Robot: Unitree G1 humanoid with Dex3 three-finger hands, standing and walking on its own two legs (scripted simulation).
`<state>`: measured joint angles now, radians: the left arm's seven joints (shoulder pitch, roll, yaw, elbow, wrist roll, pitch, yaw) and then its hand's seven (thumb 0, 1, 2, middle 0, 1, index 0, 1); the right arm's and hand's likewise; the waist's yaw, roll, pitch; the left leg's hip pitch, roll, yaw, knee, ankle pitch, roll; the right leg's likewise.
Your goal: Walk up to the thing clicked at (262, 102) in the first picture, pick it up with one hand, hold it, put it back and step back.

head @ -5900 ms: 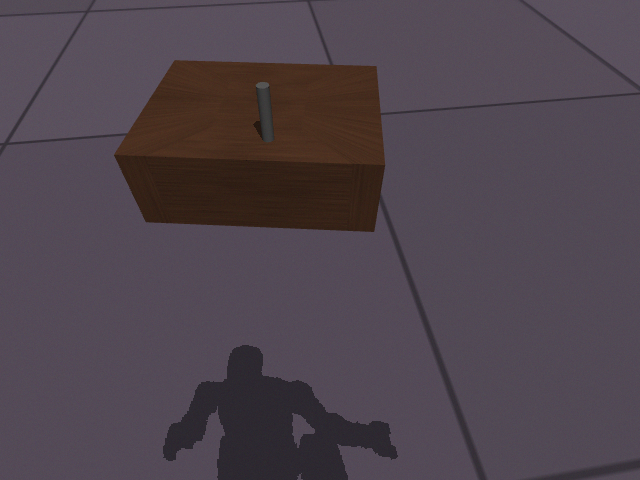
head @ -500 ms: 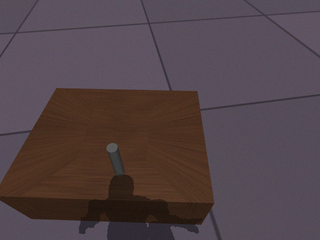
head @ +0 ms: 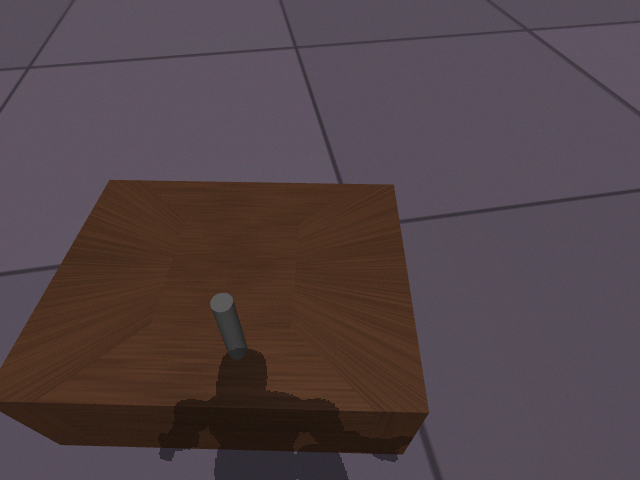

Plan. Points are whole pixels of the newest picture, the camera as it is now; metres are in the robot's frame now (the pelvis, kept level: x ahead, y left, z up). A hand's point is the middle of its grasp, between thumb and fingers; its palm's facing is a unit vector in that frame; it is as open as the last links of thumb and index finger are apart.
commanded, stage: stand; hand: left
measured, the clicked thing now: (230, 328) +0.49 +0.20 -0.31
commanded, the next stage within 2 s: go down in 1.42 s
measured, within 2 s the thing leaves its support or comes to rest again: neither
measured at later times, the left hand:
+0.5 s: hand out of the picture +0.06 +0.26 -0.16, palm faces -0.01 -0.94 -0.35, open 7.3 cm
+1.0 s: hand out of the picture +0.08 +0.26 -0.15, palm faces -0.01 -0.94 -0.35, open 7.3 cm
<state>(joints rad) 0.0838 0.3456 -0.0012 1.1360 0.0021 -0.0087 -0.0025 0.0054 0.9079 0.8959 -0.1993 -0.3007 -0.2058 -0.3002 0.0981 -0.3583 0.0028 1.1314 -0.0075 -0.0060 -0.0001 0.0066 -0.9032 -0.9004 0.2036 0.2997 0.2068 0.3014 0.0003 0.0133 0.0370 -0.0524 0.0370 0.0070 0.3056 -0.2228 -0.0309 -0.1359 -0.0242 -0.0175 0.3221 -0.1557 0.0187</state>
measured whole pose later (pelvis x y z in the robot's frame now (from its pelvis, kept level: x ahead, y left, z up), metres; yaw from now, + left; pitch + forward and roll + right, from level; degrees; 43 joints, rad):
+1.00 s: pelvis +0.00 +0.00 +0.00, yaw +0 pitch -2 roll +0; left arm 0.10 0.35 0.00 1.13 0.00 -0.01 0.00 0.01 0.91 0.90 -0.20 -0.30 -0.21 -0.30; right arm 0.12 -0.36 0.00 1.12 -0.01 -0.01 0.00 0.01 -0.90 -0.90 0.20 0.30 0.21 0.30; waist 0.00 0.01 0.04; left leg -0.05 0.04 0.01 0.30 -0.22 -0.03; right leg -0.14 -0.03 -0.02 0.32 -0.16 0.02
